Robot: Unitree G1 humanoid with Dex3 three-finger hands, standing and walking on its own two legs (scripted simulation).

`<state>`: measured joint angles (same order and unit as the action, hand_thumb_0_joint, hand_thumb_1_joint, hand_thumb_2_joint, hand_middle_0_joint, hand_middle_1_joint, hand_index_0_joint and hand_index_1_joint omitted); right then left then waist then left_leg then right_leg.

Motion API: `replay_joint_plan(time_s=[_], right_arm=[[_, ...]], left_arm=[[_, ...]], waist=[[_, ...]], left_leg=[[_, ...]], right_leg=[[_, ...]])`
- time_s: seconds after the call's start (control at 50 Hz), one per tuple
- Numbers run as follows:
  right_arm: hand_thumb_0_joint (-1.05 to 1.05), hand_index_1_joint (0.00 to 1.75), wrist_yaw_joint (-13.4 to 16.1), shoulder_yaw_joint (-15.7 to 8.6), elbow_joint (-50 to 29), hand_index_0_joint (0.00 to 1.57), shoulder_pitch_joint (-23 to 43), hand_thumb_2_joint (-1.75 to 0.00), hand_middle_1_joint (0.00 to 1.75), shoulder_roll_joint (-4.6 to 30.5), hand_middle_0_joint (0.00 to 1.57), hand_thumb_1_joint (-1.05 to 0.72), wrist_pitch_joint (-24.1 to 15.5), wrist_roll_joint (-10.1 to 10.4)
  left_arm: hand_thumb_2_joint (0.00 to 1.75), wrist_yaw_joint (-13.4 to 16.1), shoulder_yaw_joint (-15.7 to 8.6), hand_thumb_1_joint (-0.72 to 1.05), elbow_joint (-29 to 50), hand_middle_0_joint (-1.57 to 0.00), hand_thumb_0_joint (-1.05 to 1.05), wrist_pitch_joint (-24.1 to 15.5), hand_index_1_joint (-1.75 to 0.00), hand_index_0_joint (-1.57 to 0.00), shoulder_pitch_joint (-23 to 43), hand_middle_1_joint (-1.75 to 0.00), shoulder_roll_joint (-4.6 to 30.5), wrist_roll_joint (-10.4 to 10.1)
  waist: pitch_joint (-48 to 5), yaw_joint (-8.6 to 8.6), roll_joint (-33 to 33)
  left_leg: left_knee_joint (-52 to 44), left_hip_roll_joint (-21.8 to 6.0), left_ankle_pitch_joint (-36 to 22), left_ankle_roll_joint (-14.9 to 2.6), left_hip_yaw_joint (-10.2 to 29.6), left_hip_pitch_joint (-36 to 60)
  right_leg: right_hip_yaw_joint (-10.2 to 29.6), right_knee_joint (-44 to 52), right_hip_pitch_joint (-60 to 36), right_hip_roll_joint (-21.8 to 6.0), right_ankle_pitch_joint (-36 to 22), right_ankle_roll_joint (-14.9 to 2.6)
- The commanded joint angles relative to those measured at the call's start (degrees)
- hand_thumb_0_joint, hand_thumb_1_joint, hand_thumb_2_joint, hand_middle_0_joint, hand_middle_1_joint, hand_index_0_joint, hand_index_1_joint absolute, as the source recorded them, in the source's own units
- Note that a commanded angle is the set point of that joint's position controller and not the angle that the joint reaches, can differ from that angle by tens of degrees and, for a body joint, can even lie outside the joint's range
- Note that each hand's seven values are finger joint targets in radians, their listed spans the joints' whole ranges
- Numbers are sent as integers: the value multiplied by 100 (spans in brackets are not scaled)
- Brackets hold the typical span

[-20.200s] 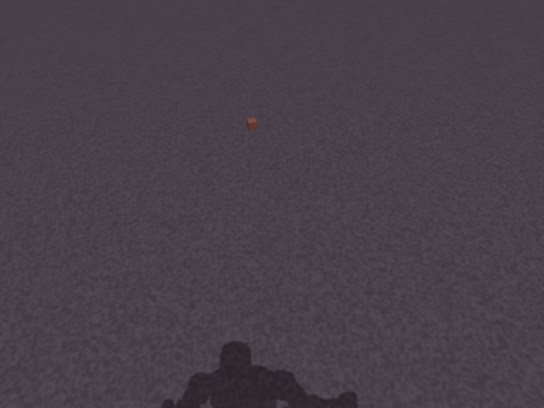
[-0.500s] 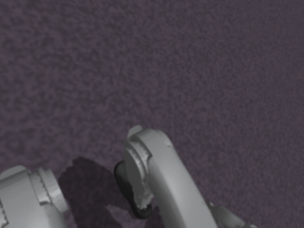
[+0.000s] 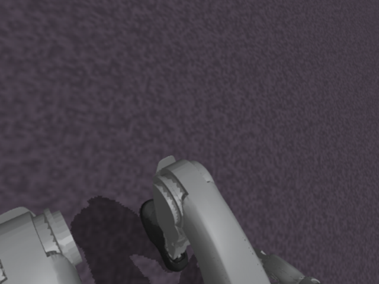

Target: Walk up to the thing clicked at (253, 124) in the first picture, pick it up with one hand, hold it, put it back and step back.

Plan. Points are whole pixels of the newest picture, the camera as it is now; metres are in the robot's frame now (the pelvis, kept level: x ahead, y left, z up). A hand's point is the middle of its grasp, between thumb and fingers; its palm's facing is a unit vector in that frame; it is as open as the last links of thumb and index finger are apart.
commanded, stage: close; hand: left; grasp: from above
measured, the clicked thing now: out of the picture +0.43 +0.33 -0.28
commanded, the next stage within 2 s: settle in 0.48 s
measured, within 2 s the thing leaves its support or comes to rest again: leaves its support in 0.92 s
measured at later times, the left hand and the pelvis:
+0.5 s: hand out of the picture +0.42 +0.33 -0.26, palm faces -0.42 -0.17 -0.89, open 8.4 cm; pelvis +0.00 +0.00 +0.00, yaw +0 degrees
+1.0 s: hand out of the picture +0.43 +0.33 -0.24, palm faces -0.38 -0.17 -0.91, open 8.3 cm; pelvis +0.00 +0.00 +0.01, yaw +0 degrees
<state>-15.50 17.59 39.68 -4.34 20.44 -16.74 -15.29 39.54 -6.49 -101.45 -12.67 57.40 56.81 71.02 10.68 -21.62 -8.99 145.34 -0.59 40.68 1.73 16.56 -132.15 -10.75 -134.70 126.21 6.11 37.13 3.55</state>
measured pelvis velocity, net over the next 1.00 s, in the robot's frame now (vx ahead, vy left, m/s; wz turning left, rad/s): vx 0.00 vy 0.00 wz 0.01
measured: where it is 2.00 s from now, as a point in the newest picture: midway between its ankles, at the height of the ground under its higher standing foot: (125, 275)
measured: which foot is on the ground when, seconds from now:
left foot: down 0.00-1.00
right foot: down 0.00-1.00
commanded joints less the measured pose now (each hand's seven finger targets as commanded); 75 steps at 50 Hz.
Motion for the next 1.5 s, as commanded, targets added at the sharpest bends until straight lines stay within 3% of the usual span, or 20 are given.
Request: replay_joint_plan(time_s=[0.0, 0.04, 0.06, 0.08, 0.14, 0.24, 0.5, 0.68, 0.72, 0.8, 0.84, 0.88, 0.94, 0.98, 1.06, 1.18, 1.26, 1.34, 1.4, 1.48], right_arm=[[0, 30, 27, -516, 63, 20, -1022, -90, 30, 1893, 20, -89, -13, 58], [0, 30, 58, -554, 66, 20, -1017, -90, 30, 1938, 20, -89, 14, 44], [0, 30, 42, -536, 4, 20, -1005, -90, 30, 1931, 20, -89, -15, 46], [0, 30, 51, -513, 77, 20, -1069, -90, 30, 1918, 20, -89, 8, 30], [0, 30, 63, -524, 75, 20, -1023, -90, 30, 1887, 20, -89, 34, 56], [0, 30, 68, -521, 48, 20, -1053, -90, 30, 1942, 20, -89, 58, 19], [0, 30, 97, -426, -4, 20, -950, -90, 30, 1888, 20, -89, 49, 16], [0, 30, 65, -449, 5, 20, -1092, -90, 30, 1908, 20, -91, 21, 52], [0, 30, 102, -519, 14, 20, -1119, -90, 30, 1958, 20, -91, 45, 74], [0, 30, 84, -644, 12, 20, -1150, -90, 30, 1915, 20, -91, 51, 117], [0, 30, 49, -663, 5, 20, -1060, -90, 30, 1813, 20, -91, 23, 138], [0, 30, 46, -789, 17, 20, -1136, -90, 30, 1846, 20, -91, 49, 188], [0, 30, 7, -935, 71, 20, -1113, -90, 30, 1739, 20, -90, 94, 251], [0, 30, -30, -1035, 132, 20, -1153, -90, 30, 1683, 20, -90, 131, 327], [0, 30, -59, -1180, 214, 20, -1257, -90, 30, 1510, 20, -90, 273, 497], [0, 30, -12, -1371, 177, 20, -1407, -90, 30, 1390, 20, -90, 475, 673], [0, 30, 101, -1462, 87, 20, -1419, -90, 30, 1375, 20, -91, 623, 761], [0, 30, 240, -1482, 16, 20, -1432, -90, 30, 1251, 20, -90, 821, 798], [0, 30, 369, -1513, -21, 20, -1433, -90, 30, 1198, 20, -90, 925, 799], [0, 30, 487, -1578, -14, 20, -1497, -90, 30, 1164, 20, -90, 1034, 821]], left_arm=[[30, 235, -38, 66, 503, -98, 0, 13, -35, -101, 1207, -38, 1245, -103], [30, 253, -51, 67, 459, -99, 0, 18, -35, -102, 1184, -39, 1258, -119], [30, 211, 128, 68, 530, -99, 0, 7, -35, -103, 1340, -38, 1105, -136], [29, 237, -89, 67, 505, -98, 0, 10, -35, -102, 1214, -39, 1316, -153], [34, 199, -50, 70, 460, -101, 0, 0, -37, -103, 1045, -40, 1218, -152], [33, 228, 64, 73, 423, -103, 0, -25, -36, -106, 1118, -39, 1076, -198], [37, 197, 48, 83, 519, -111, 0, 7, -39, -114, 1200, -41, 1245, -181], [47, 76, 91, 80, 603, -117, 0, 61, -40, -119, 1263, -41, 1263, -175], [50, 64, -90, 82, 693, -118, 0, 88, -43, -120, 1159, -44, 1408, -222], [49, -36, -149, 83, 1090, -119, 0, 138, -42, -120, 1167, -43, 1360, -235], [50, -71, 10, 82, 1377, -119, 0, 155, -42, -120, 1411, -43, 1141, -236], [51, -84, -173, 84, 1789, -119, 0, 179, -42, -120, 1355, -43, 1235, -253], [50, -189, -167, 87, 2263, -122, 0, 295, -40, -123, 1252, -40, 1049, -276], [48, -298, -78, 85, 2186, -121, 0, 426, -39, -122, 1082, -40, 819, -284], [44, -534, 42, 81, 2563, -115, 0, 663, -39, -117, 920, -41, 353, -453], [43, -1122, 326, 74, 2576, -110, 0, 765, -41, -112, 1037, -43, -142, -632], [43, -1434, 298, 72, 2969, -111, 0, 665, -39, -112, 1202, -39, -86, -621], [46, -1596, 316, 72, 2951, -111, 0, 532, -40, -112, 1253, -41, -97, -543], [45, -1645, 123, 69, 3213, -109, 0, 436, -37, -110, 1316, -38, 196, -496], [48, -1658, 141, 70, 3401, -109, 0, 408, -40, -109, 1336, -41, -2, -433]], waist=[[-3471, -270, 2910], [-3504, -263, 2967], [-3407, -305, 2964], [-3458, -265, 2892], [-3498, -197, 2975], [-3480, -309, 2942], [-3367, -277, 2918], [-3389, -318, 3025], [-3537, -183, 3128], [-3865, -117, 3318], [-3883, -87, 3500], [-4142, 33, 3602], [-4574, 247, 3930], [-4506, 246, 3885], [-4915, 458, 3640], [-4611, 434, 2890], [-4803, 556, 2884], [-4770, 520, 2471], [-4937, 689, 2474], [-5133, 734, 2713]], left_leg=[[-1478, -259, -1096, -173, -653, 2635], [-1518, -264, -1018, -174, -678, 2614], [-1482, -249, -970, -186, -680, 2528], [-1525, -262, -980, -184, -652, 2560], [-1516, -271, -1103, -156, -629, 2635], [-1520, -265, -1142, -170, -633, 2584], [-1555, -262, -828, -165, -619, 2508], [-1536, -266, -1063, -154, -592, 2676], [-1623, -257, -1027, -148, -629, 2656], [-1619, -250, -1242, -129, -645, 2895], [-1611, -242, -1214, -98, -679, 2978], [-1633, -225, -1329, -110, -716, 2972], [-1797, -197, -1404, -61, -745, 3316], [-1785, -190, -1430, -81, -819, 3249], [-1802, -123, -1713, -166, -973, 3092], [-1922, -61, -1103, -296, -1010, 2507], [-2074, -3, -1019, -264, -1022, 2721], [-1913, 41, -973, -326, -1158, 2373], [-1960, 60, -873, -314, -1222, 2402], [-2157, 95, -1048, -275, -1248, 2783]], right_leg=[[-602, 1159, -2064, 127, -1352, -423], [-576, 1234, -2129, 148, -1287, -440], [-595, 1214, -1973, 122, -1234, -427], [-611, 1242, -2084, 126, -1234, -424], [-622, 1138, -2031, 127, -1328, -435], [-622, 1210, -2118, 150, -1414, -429], [-605, 1213, -2026, 135, -1114, -444], [-622, 1137, -2016, 108, -1334, -427], [-588, 1205, -2103, 120, -1267, -449], [-574, 1148, -2114, 113, -1449, -469], [-556, 1073, -1963, 68, -1432, -486], [-540, 1134, -1974, 83, -1492, -494], [-505, 1073, -1840, 35, -1482, -550], [-440, 1091, -1769, 53, -1513, -552], [-321, 1209, -1885, 50, -1776, -554], [-171, 1415, -1720, 2, -1207, -555], [-108, 1447, -1683, -76, -1054, -582], [71, 1611, -1849, -67, -905, -574], [187, 1684, -1923, -86, -623, -596], [102, 1635, -1790, -141, -890, -612]])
